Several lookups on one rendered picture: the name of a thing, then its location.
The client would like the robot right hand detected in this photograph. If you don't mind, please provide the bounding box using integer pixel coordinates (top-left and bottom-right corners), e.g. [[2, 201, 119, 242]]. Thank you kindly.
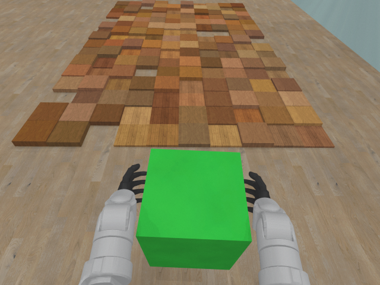
[[244, 172, 270, 213]]

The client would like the left robot forearm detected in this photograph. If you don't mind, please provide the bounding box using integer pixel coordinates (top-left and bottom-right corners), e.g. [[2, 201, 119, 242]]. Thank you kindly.
[[79, 189, 137, 285]]

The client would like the robot left hand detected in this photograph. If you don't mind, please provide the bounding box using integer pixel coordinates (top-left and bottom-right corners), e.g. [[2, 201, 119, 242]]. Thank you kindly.
[[118, 164, 147, 203]]

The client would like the carton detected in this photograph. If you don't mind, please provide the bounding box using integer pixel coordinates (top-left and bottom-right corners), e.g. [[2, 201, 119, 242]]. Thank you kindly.
[[136, 148, 252, 270]]

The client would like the right robot forearm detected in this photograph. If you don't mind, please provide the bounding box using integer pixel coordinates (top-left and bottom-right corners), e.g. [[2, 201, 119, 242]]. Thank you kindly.
[[252, 198, 311, 285]]

